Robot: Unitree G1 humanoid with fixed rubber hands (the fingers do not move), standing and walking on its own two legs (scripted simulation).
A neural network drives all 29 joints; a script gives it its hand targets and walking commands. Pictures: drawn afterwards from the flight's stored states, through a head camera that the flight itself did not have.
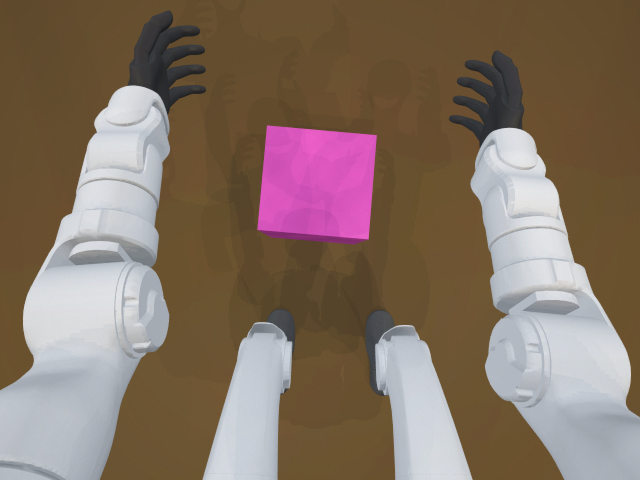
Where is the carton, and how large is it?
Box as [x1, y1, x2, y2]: [257, 125, 376, 243]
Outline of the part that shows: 267,125 257,229 272,237 343,243 356,243 367,239 376,135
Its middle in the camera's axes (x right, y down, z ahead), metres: +0.00 -0.11 +0.85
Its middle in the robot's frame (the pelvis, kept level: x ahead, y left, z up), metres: +0.49 +0.03 -0.52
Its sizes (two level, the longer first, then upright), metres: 0.210 0.200 0.250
